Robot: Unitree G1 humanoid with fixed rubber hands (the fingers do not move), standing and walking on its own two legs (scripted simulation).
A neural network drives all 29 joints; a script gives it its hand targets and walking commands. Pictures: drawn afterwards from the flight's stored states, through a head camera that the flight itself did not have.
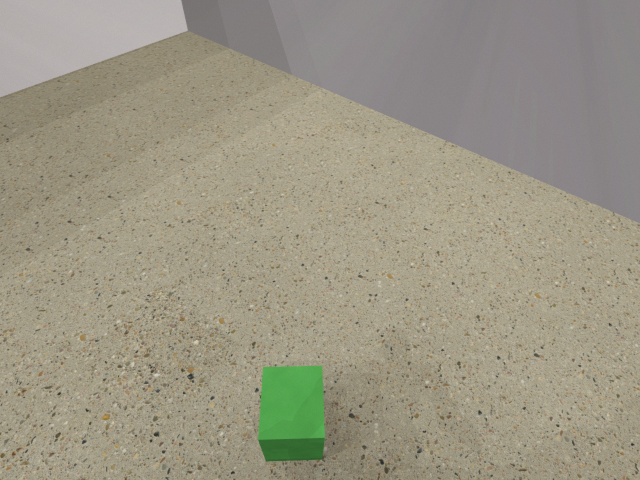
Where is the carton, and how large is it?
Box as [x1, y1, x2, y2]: [258, 366, 324, 460]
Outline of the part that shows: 263,367 258,440 265,459 321,459 324,440 321,366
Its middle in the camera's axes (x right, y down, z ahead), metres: -0.08 +0.49 +1.07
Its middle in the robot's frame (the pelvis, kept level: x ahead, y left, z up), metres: +0.41 +0.06 -0.66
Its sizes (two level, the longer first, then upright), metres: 0.179 0.160 0.232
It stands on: the floor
